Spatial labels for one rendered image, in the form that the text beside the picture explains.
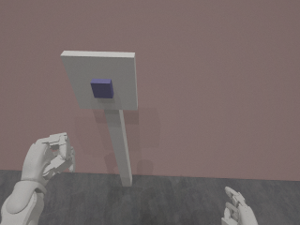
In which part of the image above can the left robot forearm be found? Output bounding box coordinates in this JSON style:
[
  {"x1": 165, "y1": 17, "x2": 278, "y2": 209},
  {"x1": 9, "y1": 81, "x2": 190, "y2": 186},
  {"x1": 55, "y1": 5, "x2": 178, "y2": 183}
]
[{"x1": 0, "y1": 180, "x2": 47, "y2": 225}]

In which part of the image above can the robot right hand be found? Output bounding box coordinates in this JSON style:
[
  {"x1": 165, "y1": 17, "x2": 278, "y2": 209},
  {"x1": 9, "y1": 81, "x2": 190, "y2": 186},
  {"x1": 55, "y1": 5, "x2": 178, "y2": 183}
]
[{"x1": 221, "y1": 187, "x2": 258, "y2": 225}]

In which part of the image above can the robot left hand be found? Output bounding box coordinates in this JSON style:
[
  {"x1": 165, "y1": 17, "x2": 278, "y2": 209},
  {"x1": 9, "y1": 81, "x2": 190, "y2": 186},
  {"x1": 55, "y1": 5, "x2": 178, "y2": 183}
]
[{"x1": 21, "y1": 132, "x2": 76, "y2": 187}]

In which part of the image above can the button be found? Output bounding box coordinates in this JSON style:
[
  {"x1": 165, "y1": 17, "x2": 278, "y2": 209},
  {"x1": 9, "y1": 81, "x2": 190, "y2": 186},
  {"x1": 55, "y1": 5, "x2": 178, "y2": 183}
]
[{"x1": 90, "y1": 79, "x2": 114, "y2": 98}]

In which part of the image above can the panel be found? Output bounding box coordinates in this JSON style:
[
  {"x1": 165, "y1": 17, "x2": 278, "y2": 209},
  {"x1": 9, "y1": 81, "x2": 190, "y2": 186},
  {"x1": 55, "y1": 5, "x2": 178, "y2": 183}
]
[{"x1": 60, "y1": 51, "x2": 138, "y2": 187}]

